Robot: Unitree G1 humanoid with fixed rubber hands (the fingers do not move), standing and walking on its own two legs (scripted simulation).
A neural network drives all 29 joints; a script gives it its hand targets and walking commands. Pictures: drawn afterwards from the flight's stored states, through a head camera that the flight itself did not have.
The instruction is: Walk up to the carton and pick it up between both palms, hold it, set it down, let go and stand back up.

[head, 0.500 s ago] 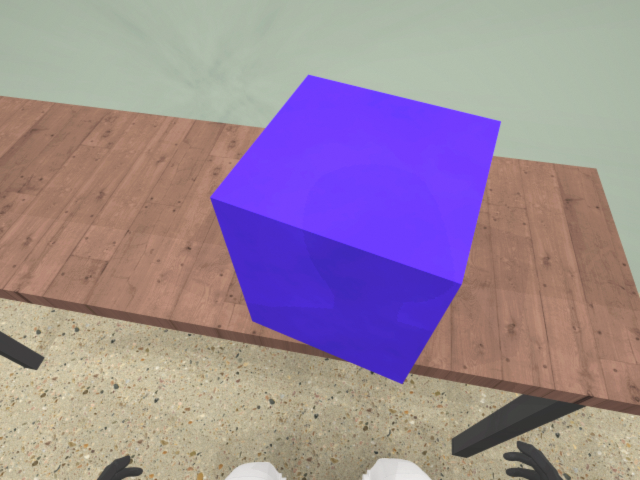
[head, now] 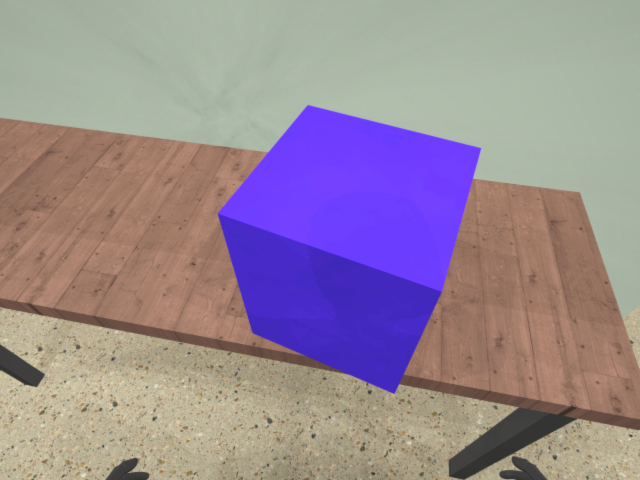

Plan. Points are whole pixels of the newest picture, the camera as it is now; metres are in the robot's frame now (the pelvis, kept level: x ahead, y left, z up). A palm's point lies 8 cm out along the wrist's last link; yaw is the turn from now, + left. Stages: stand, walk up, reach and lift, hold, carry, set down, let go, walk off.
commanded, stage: stand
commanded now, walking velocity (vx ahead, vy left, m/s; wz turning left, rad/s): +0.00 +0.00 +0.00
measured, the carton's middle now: (352, 252) +0.36 -0.03 +0.08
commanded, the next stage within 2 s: walk up in 1.08 s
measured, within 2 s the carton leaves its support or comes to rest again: neither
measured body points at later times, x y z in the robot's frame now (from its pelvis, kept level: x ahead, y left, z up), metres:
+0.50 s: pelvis -0.01 +0.00 +0.02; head +0.00 +0.00 +0.47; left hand +0.07 +0.29 -0.12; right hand +0.08 -0.28 -0.12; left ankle +0.00 +0.13 -0.73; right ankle +0.00 -0.11 -0.73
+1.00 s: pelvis +0.00 +0.01 +0.02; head +0.00 +0.01 +0.47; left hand +0.07 +0.29 -0.12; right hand +0.09 -0.28 -0.12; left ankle +0.00 +0.13 -0.73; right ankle +0.00 -0.11 -0.73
